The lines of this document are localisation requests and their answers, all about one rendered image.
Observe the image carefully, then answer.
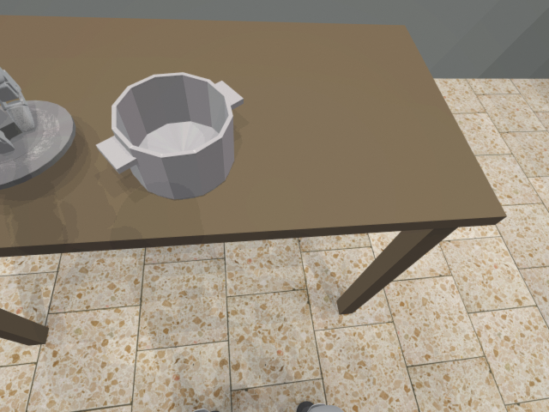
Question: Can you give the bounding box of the pot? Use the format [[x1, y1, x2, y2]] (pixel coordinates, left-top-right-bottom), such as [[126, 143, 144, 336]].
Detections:
[[96, 72, 244, 199]]

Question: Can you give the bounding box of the table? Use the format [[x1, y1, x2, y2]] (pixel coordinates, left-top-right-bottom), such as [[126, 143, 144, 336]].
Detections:
[[0, 15, 507, 346]]

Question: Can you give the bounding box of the knob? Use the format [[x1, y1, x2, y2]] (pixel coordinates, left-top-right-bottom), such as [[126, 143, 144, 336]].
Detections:
[[0, 109, 22, 140]]

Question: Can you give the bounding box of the lid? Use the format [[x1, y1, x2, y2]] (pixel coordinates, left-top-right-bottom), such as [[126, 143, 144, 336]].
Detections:
[[0, 100, 75, 190]]

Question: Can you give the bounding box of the robot left hand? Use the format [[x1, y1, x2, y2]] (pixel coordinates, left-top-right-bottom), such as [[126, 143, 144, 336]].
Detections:
[[0, 67, 34, 154]]

